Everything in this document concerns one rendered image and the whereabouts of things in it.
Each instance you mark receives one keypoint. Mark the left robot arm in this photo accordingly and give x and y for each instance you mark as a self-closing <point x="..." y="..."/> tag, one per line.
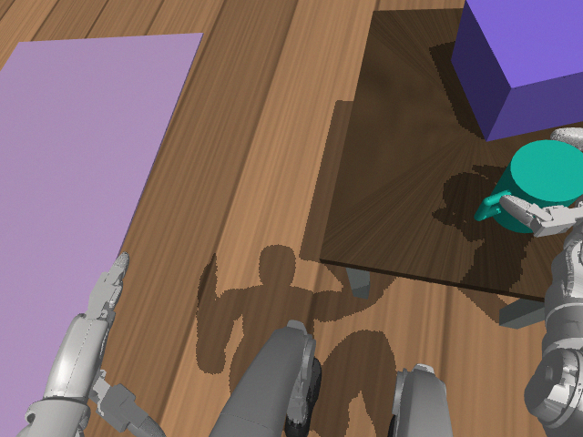
<point x="56" y="417"/>

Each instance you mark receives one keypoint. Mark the right robot arm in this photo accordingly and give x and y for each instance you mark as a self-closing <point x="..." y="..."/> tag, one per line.
<point x="554" y="393"/>

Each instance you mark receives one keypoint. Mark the left robot foot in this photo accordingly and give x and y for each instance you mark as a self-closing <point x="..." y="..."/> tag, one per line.
<point x="302" y="429"/>

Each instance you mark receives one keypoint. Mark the coffee table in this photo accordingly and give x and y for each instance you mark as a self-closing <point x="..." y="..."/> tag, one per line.
<point x="415" y="168"/>

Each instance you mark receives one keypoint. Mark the right robot hand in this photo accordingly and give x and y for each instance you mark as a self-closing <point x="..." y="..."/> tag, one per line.
<point x="554" y="219"/>

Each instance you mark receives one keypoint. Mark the left robot hand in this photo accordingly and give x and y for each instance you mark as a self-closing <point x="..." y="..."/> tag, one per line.
<point x="76" y="373"/>

